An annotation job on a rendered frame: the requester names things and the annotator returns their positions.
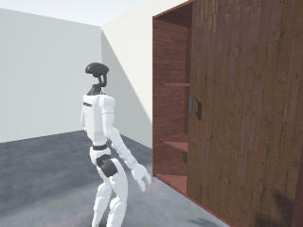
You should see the robot right hand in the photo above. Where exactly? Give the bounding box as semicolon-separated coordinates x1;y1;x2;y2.
131;163;152;192

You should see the humanoid robot torso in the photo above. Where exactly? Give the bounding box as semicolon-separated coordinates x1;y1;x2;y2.
83;91;111;167

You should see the right robot forearm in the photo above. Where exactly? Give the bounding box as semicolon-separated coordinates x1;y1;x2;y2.
109;128;137;169

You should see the handle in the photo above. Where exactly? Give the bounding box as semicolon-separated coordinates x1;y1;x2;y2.
188;96;196;114

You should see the wardrobe door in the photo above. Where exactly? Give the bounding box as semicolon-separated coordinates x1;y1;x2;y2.
186;0;303;227
292;152;303;227

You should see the left robot thigh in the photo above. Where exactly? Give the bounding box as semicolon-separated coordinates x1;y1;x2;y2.
88;153;112;198

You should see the robot left upper arm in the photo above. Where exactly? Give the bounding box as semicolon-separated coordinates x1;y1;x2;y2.
80;95;86;127

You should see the robot right upper arm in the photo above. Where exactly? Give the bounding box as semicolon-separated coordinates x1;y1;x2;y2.
98;95;116;141

